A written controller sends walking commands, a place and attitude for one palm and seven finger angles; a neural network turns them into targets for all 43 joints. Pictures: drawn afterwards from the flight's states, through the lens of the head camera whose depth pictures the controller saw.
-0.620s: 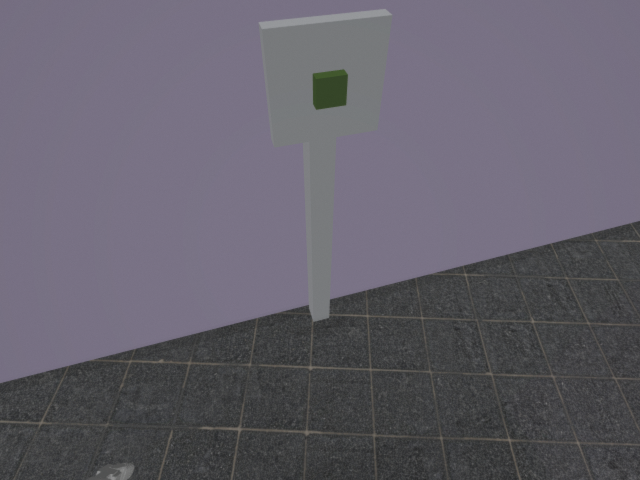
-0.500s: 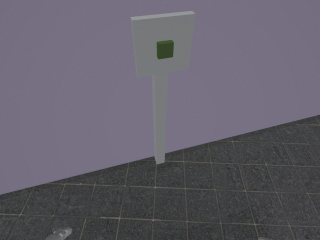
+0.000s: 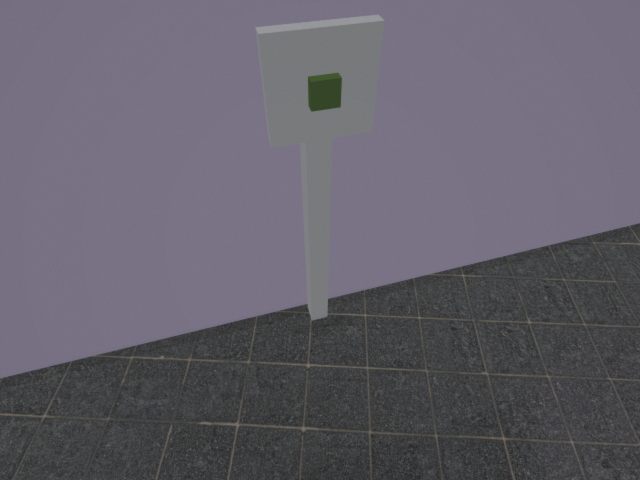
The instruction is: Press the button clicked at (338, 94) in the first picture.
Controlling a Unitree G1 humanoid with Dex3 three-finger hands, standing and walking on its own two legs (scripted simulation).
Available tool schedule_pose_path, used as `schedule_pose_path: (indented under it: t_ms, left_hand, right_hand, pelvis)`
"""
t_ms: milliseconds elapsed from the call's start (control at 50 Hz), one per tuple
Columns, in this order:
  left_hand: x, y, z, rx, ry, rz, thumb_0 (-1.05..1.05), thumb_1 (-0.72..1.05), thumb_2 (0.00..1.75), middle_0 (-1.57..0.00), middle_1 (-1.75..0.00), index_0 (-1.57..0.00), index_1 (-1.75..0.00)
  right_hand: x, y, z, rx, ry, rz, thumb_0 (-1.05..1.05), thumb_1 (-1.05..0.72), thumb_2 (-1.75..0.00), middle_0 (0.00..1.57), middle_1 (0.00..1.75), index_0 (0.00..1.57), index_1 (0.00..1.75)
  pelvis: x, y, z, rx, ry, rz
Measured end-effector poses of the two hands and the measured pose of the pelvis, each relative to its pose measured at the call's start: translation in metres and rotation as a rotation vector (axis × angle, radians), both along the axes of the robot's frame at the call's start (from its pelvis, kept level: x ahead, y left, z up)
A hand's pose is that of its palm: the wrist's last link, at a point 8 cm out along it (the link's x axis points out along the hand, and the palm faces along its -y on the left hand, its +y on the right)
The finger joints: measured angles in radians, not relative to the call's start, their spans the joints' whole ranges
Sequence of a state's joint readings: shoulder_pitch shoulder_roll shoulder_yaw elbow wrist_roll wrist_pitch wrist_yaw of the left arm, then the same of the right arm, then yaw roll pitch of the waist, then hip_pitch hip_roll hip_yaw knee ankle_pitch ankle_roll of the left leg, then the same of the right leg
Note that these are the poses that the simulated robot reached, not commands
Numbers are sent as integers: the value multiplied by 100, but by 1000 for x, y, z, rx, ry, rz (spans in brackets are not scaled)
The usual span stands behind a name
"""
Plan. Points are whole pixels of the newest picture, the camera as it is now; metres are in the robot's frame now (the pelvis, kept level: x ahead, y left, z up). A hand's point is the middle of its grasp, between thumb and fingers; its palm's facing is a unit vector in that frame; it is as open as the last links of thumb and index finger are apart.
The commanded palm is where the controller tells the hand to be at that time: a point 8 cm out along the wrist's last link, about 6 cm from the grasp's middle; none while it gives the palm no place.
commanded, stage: stand and wait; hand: left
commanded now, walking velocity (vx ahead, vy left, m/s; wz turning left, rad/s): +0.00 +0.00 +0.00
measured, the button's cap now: (324, 91) +0.74 +0.04 +0.12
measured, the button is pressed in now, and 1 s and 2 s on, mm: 0 0 0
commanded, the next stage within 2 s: look at it before walking up in 0.20 s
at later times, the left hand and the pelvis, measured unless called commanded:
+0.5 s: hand out of the picture +0.07 +0.23 -0.16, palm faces -0.04 -0.95 -0.31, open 7.4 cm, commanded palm none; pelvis -0.01 +0.00 +0.00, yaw +0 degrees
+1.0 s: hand out of the picture +0.06 +0.24 -0.16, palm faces -0.04 -0.95 -0.31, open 7.4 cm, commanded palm none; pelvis +0.00 +0.00 +0.00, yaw -1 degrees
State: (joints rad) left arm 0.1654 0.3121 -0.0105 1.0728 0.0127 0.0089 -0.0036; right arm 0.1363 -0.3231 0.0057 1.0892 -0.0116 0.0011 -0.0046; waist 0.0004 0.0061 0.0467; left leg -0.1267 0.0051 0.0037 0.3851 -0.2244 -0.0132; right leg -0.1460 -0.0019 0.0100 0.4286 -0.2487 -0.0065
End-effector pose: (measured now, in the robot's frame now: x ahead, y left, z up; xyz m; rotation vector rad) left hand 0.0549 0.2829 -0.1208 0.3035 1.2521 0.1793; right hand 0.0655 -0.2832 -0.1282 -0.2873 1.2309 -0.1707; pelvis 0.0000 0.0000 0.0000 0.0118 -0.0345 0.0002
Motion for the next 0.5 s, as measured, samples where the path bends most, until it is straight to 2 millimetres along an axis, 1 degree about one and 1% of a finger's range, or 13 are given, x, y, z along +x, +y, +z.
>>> schedule_pose_path:
  t_ms: [80, 180, 380, 500]
  left_hand:
    - [-4, -3, -1, -3, 8, 2, 1, 90, 90, -20, -30, -20, -30]
    - [-4, -7, -1, -9, 3, -2, 1, 90, 90, -20, -30, -20, -30]
    - [4, -11, 0, -16, -30, -14, 1, 90, 90, -20, -30, -20, -30]
    - [6, -10, 0, -18, -36, -17, 1, 90, 90, -20, -30, -20, -30]
  right_hand:
    - [-11, -2, -1, 1, 23, -9, 0, -90, -90, 20, 30, 21, 30]
    - [-18, -3, -1, 3, 33, -18, 0, -90, -90, 20, 30, 21, 30]
    - [-20, -2, 0, 8, 15, -26, 0, -90, -90, 20, 30, 21, 30]
    - [-20, 0, 1, 9, 13, -25, 0, -90, -90, 20, 30, 21, 30]
  pelvis:
    - [-2, -2, 1, -1, -1, -1]
    - [-5, -3, 1, -2, -1, -3]
    - [-7, -4, 2, -3, -4, -8]
    - [-8, -4, 2, -4, -2, -8]
